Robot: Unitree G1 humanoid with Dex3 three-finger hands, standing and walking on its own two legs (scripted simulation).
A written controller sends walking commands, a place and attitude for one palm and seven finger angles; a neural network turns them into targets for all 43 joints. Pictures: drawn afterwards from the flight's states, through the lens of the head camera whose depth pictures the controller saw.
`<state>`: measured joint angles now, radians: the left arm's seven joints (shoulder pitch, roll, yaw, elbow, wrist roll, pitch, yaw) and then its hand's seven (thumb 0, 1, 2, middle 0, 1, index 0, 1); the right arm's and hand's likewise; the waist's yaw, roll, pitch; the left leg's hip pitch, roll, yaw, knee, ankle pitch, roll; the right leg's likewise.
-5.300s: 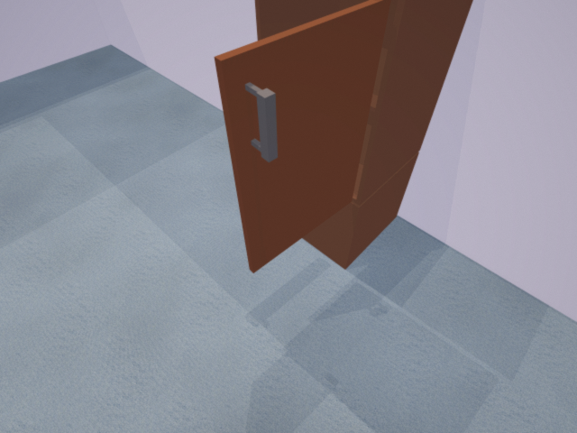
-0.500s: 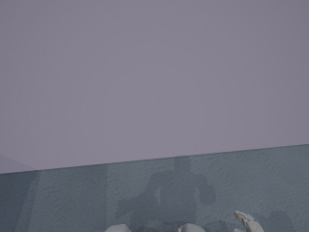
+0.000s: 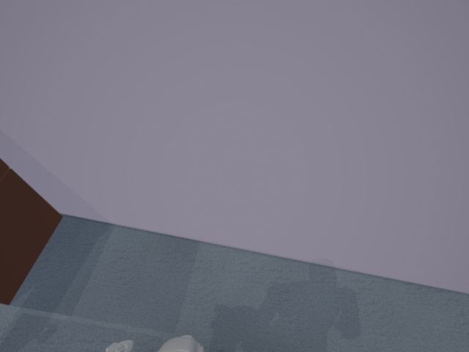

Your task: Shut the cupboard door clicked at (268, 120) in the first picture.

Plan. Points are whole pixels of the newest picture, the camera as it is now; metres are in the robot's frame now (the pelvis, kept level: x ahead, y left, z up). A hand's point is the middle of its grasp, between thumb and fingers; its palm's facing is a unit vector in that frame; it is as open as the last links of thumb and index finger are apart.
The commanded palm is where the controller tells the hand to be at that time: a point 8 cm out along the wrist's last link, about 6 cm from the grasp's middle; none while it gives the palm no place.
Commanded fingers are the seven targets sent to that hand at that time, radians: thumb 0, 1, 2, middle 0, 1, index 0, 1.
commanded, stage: turn to face it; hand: left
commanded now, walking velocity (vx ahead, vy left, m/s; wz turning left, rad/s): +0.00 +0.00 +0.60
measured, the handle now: out of the picture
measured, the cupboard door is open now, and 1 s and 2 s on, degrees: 85 85 85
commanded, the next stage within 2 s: none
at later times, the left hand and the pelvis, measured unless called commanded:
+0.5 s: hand out of the picture +0.06 +0.20 -0.15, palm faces +0.28 -0.92 -0.29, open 7.3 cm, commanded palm none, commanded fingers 0.00 0.90 0.90 -0.20 -0.30 -0.20 -0.30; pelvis +0.02 -0.02 -0.01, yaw +17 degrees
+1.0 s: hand out of the picture -0.02 +0.23 -0.16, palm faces +0.57 -0.78 -0.25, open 7.3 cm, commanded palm none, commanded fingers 0.00 0.90 0.90 -0.20 -0.30 -0.20 -0.30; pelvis +0.02 +0.00 +0.00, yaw +34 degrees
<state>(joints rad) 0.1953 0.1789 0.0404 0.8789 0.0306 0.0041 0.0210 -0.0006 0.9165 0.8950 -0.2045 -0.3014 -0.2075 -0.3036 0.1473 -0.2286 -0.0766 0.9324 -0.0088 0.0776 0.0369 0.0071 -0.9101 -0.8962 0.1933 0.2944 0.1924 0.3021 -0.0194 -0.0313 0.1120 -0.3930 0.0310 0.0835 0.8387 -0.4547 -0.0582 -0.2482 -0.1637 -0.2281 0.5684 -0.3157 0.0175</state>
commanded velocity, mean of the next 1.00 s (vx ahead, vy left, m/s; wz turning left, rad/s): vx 0.00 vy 0.00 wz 0.60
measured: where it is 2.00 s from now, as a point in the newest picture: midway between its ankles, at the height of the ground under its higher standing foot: outside the picture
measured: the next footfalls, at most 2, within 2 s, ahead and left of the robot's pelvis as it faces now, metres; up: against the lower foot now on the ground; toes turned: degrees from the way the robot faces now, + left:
left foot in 0.08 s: +0.03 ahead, +0.13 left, +0.00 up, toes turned +9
right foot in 0.40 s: +0.09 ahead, -0.13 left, +0.00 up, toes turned +9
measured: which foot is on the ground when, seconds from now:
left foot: up 0.00-0.06, down 0.08-0.40, up 0.42-0.72, down 0.74-1.00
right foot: down 0.00-0.06, up 0.08-0.38, down 0.40-0.74, up 0.76-1.00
